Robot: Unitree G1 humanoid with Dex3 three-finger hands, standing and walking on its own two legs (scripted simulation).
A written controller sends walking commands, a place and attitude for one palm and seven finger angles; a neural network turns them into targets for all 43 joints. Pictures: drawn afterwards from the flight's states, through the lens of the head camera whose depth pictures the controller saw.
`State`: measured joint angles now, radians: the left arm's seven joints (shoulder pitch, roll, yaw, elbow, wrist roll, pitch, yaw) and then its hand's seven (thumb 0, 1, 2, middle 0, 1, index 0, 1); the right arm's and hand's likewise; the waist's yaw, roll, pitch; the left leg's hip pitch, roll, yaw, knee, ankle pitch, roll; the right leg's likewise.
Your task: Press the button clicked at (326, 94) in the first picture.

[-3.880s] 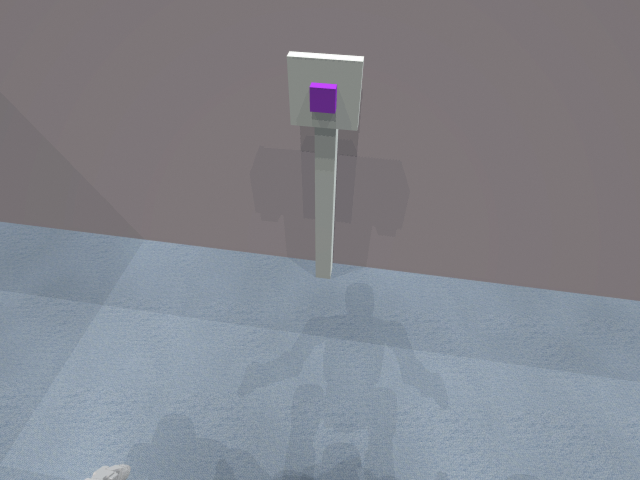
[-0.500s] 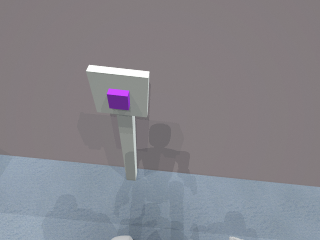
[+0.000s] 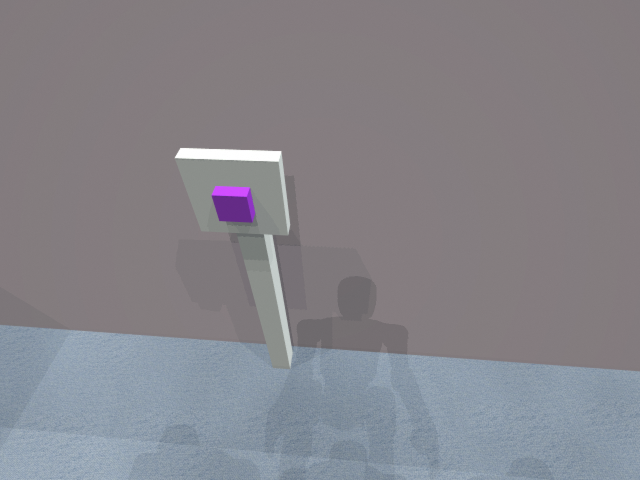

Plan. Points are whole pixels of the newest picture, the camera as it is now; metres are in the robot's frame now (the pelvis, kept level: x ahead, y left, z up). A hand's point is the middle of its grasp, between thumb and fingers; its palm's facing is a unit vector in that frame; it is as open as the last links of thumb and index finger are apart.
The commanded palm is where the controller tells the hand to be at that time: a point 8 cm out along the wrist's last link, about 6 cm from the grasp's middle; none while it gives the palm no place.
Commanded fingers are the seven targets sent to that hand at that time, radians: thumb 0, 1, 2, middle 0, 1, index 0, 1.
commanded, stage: come to a stop and stand still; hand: left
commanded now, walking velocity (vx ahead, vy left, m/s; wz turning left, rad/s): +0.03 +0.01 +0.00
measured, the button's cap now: (234, 203) +0.57 +0.20 +0.01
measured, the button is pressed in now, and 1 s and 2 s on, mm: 0 0 0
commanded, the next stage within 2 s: look again from close up in 0.52 s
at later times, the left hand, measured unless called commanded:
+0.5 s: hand out of the picture +0.00 +0.22 -0.19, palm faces +0.02 -0.99 -0.16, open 7.4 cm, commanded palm none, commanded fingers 0.00 0.90 0.90 -0.20 -0.30 -0.20 -0.30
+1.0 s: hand out of the picture +0.03 +0.23 -0.18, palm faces +0.02 -0.97 -0.26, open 7.4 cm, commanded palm none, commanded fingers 0.00 0.90 0.90 -0.20 -0.30 -0.20 -0.30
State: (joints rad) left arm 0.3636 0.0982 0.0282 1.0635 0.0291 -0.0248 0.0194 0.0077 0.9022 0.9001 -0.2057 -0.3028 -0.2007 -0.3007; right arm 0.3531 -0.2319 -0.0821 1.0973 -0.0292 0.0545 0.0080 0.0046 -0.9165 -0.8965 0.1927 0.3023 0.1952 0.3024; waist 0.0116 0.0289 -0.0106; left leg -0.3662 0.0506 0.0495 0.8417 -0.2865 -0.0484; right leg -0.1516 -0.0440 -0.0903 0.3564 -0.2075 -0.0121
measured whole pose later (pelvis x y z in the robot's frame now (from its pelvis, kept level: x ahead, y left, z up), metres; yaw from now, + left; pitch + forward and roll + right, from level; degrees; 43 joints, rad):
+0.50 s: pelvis +0.00 +0.05 -0.01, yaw -2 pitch -2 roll +0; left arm 0.28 0.15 0.01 1.15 0.02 0.00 0.03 0.01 0.91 0.90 -0.20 -0.30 -0.20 -0.30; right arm 0.28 -0.13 -0.01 1.13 -0.01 -0.01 -0.04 0.02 -0.94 -0.90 0.20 0.30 0.20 0.30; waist 0.01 -0.03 0.02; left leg -0.12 0.01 0.12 0.41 -0.27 0.02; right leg -0.15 -0.10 -0.04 0.42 -0.23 0.07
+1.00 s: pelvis -0.03 +0.02 -0.01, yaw +0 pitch -3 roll +0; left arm 0.23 0.24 0.01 1.01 0.02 -0.01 0.02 0.01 0.90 0.90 -0.20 -0.30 -0.20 -0.30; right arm 0.23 -0.26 -0.04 1.03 -0.02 0.00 -0.01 0.01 -0.91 -0.90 0.20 0.30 0.20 0.30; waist -0.01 0.00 0.01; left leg -0.20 0.05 0.07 0.53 -0.28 -0.02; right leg -0.21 -0.07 -0.09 0.52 -0.26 0.02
